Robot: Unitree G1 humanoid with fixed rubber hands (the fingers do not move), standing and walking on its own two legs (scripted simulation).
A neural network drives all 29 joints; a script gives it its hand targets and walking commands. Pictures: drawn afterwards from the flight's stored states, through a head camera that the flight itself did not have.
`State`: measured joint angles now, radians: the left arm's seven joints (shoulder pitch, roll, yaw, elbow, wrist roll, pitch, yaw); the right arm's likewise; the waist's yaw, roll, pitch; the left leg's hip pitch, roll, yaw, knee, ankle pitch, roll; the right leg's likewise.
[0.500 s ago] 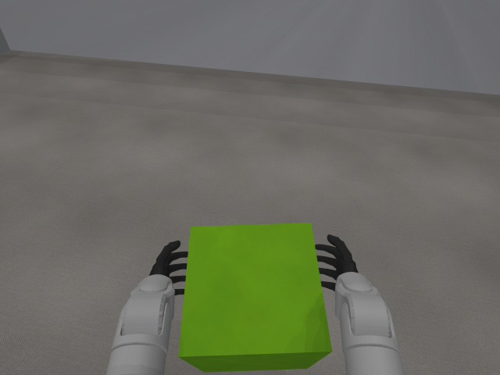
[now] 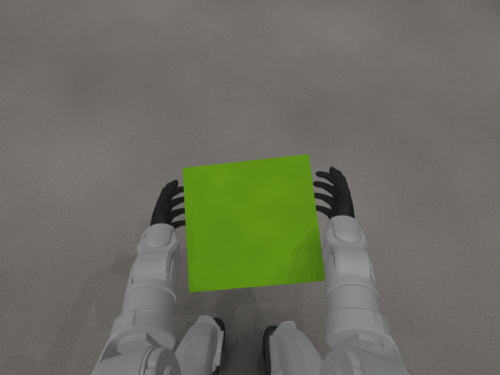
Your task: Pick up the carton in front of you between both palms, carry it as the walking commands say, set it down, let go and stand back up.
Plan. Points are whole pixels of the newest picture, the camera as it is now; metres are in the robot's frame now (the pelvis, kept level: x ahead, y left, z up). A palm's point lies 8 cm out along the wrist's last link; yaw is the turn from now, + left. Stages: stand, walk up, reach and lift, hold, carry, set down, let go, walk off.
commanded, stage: set down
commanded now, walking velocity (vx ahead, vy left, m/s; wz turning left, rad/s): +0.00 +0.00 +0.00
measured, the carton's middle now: (255, 226) +0.39 -0.01 -0.16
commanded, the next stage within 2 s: none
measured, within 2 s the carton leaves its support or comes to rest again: neither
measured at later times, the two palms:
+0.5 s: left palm (183, 224) +0.40 +0.15 -0.22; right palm (316, 216) +0.42 -0.14 -0.20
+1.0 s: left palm (194, 229) +0.43 +0.15 -0.37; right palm (302, 219) +0.46 -0.14 -0.35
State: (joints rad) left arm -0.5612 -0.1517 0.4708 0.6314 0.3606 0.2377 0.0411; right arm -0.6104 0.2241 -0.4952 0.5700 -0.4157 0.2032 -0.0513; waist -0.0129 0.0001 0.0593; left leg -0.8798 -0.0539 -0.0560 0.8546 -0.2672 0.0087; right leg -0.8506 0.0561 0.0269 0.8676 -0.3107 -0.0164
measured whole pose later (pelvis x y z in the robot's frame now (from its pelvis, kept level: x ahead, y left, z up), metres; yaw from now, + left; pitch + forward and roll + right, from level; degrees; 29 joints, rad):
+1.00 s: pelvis -0.04 +0.00 -0.26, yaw -1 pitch +45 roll +0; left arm -1.03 0.01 0.42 0.76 0.14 0.24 0.19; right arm -1.13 -0.03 -0.39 0.82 -0.17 0.18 -0.15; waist 0.01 -0.01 -0.08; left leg -2.14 -0.12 -0.04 1.85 -0.49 -0.04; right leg -2.12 0.14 0.04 1.88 -0.54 0.03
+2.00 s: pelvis -0.04 +0.00 -0.35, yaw -2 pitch +40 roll +1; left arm -1.24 0.08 0.46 0.88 0.14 0.16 0.05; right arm -1.38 -0.23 -0.31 1.09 -0.08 0.13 -0.08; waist 0.04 -0.03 0.18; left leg -2.28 -0.10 -0.01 2.17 -0.58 -0.05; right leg -2.28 0.14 0.00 2.19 -0.61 0.01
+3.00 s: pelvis -0.05 +0.01 -0.32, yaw -1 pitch +37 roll +0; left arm -1.17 0.25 0.20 0.88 -0.17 0.10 0.13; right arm -1.26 -0.37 -0.10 0.98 0.15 0.11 -0.07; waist 0.04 -0.01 0.18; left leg -2.20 -0.06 0.03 2.10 -0.54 0.01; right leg -2.18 0.06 -0.01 2.13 -0.59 -0.01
